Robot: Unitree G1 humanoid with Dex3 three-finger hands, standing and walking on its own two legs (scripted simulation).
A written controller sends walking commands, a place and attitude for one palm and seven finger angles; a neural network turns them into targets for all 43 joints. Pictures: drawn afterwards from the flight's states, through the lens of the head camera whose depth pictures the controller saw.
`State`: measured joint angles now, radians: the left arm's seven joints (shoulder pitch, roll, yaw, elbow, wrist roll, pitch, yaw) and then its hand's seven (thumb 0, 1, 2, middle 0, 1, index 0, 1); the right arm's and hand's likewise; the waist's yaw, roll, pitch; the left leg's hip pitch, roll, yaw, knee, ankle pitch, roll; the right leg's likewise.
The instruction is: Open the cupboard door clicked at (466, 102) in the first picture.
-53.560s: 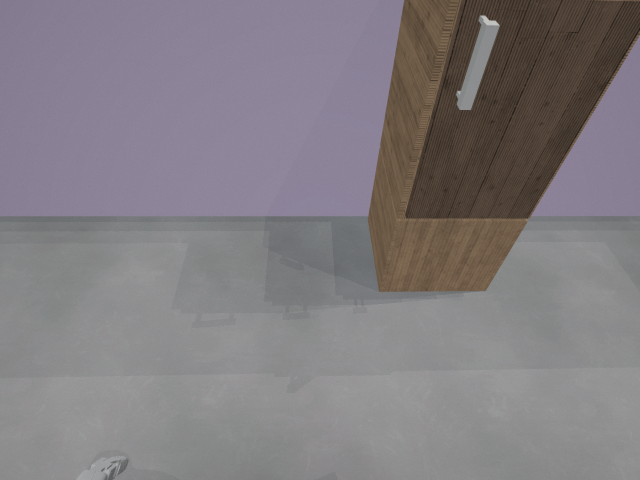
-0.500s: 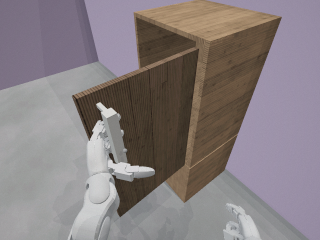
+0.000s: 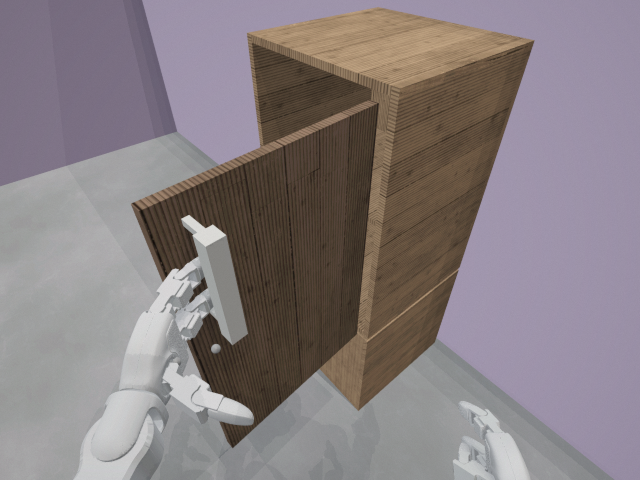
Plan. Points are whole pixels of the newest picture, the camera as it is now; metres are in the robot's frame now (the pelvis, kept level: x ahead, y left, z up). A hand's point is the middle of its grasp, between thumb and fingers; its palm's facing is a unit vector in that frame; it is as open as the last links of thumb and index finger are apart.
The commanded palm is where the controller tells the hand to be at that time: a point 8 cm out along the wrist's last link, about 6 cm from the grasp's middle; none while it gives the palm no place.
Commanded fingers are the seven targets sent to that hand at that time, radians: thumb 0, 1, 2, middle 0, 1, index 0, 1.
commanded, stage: slide the hand sideways off the handle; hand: left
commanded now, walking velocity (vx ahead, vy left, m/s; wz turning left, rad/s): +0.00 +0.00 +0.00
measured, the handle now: (213, 281) +0.31 +0.15 +0.14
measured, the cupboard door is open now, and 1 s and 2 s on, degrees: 95 95 95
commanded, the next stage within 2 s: draw the hand back to the body in 0.66 s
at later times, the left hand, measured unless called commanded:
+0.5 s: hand (172, 378) +0.19 +0.17 +0.12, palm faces +0.02 -1.00 -0.07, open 16.1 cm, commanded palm +0.15 +0.24 +0.13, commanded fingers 0.00 -0.50 0.30 -0.15 -0.30 -0.15 -0.30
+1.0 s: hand (119, 390) +0.17 +0.21 +0.13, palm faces +0.07 -0.99 -0.08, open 16.3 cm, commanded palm +0.13 +0.26 +0.14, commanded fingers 0.00 -0.50 0.30 -0.15 -0.30 -0.15 -0.30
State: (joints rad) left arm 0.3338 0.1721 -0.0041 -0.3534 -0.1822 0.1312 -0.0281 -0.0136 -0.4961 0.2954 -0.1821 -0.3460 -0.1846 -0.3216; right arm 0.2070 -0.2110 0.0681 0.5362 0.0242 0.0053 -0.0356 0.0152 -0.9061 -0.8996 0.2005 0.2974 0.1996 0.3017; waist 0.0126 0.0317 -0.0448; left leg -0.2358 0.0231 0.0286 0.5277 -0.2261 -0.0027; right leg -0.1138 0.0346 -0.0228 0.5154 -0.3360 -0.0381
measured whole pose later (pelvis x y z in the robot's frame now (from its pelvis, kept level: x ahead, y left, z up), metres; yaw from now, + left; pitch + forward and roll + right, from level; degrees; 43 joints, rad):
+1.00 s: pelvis +0.00 +0.00 -0.01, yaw +2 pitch -2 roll -1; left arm 0.48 0.30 0.26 -0.38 -0.35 0.00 -0.27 -0.01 -0.50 0.30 -0.16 -0.30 -0.15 -0.30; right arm 0.22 -0.23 0.05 0.58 0.05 -0.24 -0.08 0.02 -0.91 -0.90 0.20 0.30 0.20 0.30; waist 0.05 0.06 -0.05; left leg -0.35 0.02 -0.02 0.64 -0.27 0.00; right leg -0.19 0.04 -0.07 0.59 -0.37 -0.04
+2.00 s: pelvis +0.04 +0.01 +0.01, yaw -1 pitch -3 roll +0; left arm 0.47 0.36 0.32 -0.40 -0.08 -0.06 0.11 0.01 0.67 0.80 -0.20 -0.30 -0.20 -0.30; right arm 0.18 -0.23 0.02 0.63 0.00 -0.05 -0.07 0.01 -0.91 -0.90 0.20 0.30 0.20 0.30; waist 0.07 0.04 0.01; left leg -0.14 0.01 0.05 0.42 -0.23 0.01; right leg 0.01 0.03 0.00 0.34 -0.30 -0.02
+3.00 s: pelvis -0.04 +0.05 +0.00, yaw -3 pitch -1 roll -2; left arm 0.56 0.45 0.41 -0.51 -0.05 -0.15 0.12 0.01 0.89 0.89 -0.21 -0.30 -0.21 -0.30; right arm 0.20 -0.24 0.00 0.51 0.02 0.03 -0.08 0.01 -0.91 -0.90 0.20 0.30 0.20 0.30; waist 0.00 0.02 0.03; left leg -0.33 0.01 0.09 0.49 -0.14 0.06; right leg -0.23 0.02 0.04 0.48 -0.23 0.02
